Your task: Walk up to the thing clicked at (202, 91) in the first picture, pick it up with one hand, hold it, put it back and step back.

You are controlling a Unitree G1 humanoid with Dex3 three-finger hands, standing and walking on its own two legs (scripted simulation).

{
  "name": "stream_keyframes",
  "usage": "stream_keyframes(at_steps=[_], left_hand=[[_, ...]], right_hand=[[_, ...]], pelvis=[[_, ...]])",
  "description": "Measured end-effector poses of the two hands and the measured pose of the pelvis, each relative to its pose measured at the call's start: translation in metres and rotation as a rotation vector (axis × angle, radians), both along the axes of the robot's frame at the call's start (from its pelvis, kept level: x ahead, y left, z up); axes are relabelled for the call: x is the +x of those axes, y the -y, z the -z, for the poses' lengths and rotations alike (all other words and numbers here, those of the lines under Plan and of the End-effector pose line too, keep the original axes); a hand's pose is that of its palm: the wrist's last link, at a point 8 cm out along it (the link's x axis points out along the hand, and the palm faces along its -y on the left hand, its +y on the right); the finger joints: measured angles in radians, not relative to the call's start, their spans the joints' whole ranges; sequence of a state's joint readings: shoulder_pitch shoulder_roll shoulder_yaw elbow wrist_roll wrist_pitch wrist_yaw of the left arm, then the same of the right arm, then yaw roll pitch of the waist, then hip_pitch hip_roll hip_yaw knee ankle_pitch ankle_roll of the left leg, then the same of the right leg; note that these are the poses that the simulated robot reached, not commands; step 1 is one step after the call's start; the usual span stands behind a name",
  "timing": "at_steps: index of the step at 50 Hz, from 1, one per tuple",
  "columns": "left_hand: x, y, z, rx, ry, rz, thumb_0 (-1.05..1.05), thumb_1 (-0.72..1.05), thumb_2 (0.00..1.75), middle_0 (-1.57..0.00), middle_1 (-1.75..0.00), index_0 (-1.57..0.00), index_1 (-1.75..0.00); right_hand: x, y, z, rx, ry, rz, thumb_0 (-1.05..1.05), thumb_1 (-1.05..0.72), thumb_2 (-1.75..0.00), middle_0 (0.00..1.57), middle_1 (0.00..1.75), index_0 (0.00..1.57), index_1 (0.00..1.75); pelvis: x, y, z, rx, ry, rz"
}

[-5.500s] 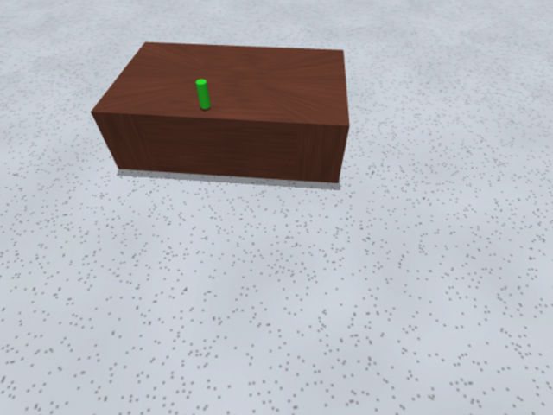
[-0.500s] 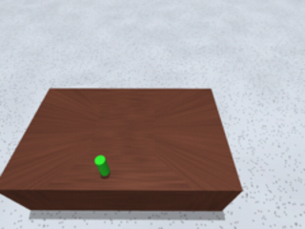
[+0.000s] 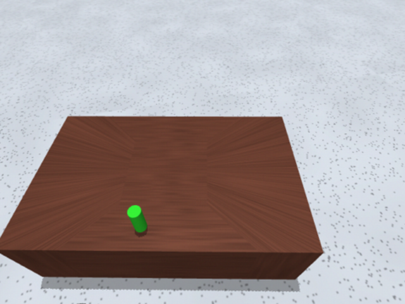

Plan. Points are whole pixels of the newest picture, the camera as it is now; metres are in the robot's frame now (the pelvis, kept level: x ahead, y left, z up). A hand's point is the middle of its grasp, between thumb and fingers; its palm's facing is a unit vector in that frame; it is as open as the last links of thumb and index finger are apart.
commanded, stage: stand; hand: left
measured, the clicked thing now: (137, 219) +0.46 +0.25 -0.36
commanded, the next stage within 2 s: go down in 1.86 s
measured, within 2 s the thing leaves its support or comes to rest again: neither
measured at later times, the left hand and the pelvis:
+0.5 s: hand out of the picture +0.05 +0.25 -0.16, palm faces -0.01 -0.94 -0.34, open 7.3 cm; pelvis -0.01 +0.00 +0.00, yaw +1 degrees
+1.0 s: hand out of the picture +0.07 +0.25 -0.16, palm faces -0.01 -0.94 -0.34, open 7.3 cm; pelvis +0.00 +0.00 +0.00, yaw +1 degrees
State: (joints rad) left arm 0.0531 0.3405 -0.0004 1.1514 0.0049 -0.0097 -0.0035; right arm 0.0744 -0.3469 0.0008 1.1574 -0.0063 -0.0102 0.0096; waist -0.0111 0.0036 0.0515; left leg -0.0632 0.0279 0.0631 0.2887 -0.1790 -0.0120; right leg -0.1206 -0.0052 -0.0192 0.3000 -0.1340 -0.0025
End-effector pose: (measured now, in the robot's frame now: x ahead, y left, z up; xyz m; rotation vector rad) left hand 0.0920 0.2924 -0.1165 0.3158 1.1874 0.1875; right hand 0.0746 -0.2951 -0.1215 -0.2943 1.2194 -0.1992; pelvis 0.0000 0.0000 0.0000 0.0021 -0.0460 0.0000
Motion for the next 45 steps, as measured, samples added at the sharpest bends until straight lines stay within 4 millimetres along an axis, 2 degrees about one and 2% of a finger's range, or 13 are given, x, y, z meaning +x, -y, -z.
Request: stream_keyframes(at_steps=[21, 33, 45], left_hand=[[-0.044, -0.002, 0.005, 0.002, -0.063, -0.038, 0.01, 0.91, 0.90, -0.21, -0.30, -0.21, -0.30], [-0.045, -0.001, 0.005, 0.002, -0.063, -0.036, 0.00, 0.91, 0.90, -0.21, -0.30, -0.21, -0.30], [-0.033, -0.002, 0.004, 0.000, -0.050, -0.029, 0.00, 0.91, 0.90, -0.21, -0.30, -0.21, -0.30]], right_hand=[[-0.020, 0.003, 0.002, 0.000, -0.037, -0.017, 0.01, -0.91, -0.89, 0.21, 0.30, 0.20, 0.30], [-0.021, 0.003, 0.003, 0.003, -0.047, -0.022, 0.01, -0.91, -0.89, 0.21, 0.30, 0.20, 0.30], [-0.011, 0.002, 0.002, -0.004, -0.038, -0.028, 0.01, -0.91, -0.89, 0.21, 0.30, 0.20, 0.30]], pelvis=[[-0.010, 0.003, 0.000, 0.001, 0.002, -0.014], [-0.009, 0.004, 0.001, -0.001, -0.005, -0.020], [-0.002, 0.002, 0.001, -0.001, -0.008, -0.021]])
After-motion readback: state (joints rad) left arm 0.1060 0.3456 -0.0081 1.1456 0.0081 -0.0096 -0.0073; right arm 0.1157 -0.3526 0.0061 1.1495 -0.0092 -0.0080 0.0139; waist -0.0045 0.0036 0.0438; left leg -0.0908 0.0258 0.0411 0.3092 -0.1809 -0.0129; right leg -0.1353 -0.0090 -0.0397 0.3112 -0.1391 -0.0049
